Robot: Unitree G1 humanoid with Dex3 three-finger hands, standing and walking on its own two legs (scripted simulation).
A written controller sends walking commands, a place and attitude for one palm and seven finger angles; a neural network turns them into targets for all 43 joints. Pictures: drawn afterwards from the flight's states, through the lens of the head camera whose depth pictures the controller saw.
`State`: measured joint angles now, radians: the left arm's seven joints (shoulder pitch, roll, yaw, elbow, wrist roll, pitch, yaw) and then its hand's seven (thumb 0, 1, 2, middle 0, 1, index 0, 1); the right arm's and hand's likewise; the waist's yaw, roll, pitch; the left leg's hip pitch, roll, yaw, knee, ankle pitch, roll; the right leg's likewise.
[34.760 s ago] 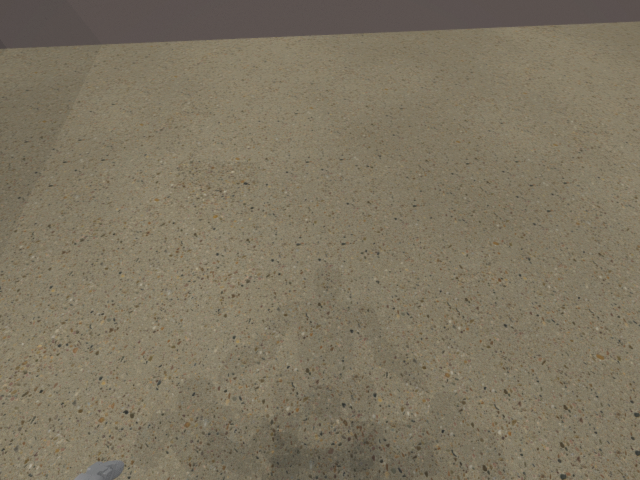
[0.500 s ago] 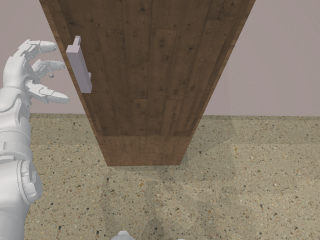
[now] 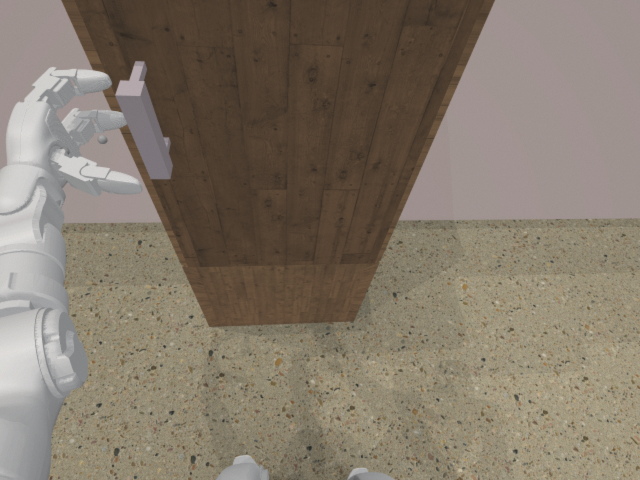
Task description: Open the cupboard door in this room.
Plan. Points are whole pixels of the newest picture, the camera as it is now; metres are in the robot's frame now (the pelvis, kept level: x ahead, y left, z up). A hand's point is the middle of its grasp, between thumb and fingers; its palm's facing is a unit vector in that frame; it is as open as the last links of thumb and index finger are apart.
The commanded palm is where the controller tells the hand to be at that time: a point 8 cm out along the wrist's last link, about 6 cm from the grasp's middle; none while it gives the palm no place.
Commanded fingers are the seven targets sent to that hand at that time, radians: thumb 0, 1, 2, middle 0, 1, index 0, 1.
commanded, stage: slide the fingers in behind the handle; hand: left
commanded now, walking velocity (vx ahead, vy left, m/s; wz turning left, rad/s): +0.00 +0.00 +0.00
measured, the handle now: (150, 122) +0.53 +0.18 +0.12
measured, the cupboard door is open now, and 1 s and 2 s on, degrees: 0 0 0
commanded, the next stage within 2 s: close the thumb around the handle in 1.38 s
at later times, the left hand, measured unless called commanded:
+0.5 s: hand (112, 147) +0.48 +0.22 +0.13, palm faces +0.05 -1.00 +0.00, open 14.0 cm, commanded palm +0.46 +0.24 +0.12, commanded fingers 0.00 -0.50 0.30 -0.30 -1.20 -0.30 -1.20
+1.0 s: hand (148, 150) +0.47 +0.18 +0.13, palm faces +0.03 -1.00 +0.00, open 14.0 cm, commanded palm +0.46 +0.20 +0.12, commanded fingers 0.00 -0.50 0.30 -0.30 -1.20 -0.30 -1.20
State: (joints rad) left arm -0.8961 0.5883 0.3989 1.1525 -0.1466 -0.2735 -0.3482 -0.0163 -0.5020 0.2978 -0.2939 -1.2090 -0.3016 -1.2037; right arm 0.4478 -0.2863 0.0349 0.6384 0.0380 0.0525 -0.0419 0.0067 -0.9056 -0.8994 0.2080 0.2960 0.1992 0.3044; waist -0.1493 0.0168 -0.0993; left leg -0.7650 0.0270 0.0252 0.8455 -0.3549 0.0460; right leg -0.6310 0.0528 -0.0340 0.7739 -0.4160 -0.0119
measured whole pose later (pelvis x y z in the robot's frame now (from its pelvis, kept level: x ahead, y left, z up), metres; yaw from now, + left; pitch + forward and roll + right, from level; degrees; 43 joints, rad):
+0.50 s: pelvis +0.00 +0.00 +0.00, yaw +2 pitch +15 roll -3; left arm -0.91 0.50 0.30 1.13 -0.16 -0.28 -0.24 -0.02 -0.50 0.30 -0.20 -1.19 -0.30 -1.20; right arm 0.39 -0.27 0.03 0.65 0.03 0.01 -0.03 0.01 -0.91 -0.90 0.21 0.30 0.20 0.30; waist -0.12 0.02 -0.10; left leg -0.76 0.01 0.00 0.85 -0.35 0.04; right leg -0.61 0.04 -0.06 0.79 -0.43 -0.01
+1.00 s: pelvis -0.01 -0.01 +0.00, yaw +3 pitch +14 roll -3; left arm -0.95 0.40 0.19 1.14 -0.17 -0.29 -0.16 -0.02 -0.50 0.30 -0.16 -1.21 -0.30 -1.20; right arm 0.39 -0.27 0.02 0.71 0.03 -0.04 -0.01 0.01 -0.91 -0.90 0.21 0.30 0.20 0.30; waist -0.10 0.03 -0.09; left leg -0.77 0.00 -0.02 0.86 -0.34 0.04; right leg -0.62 0.03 -0.08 0.80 -0.43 -0.02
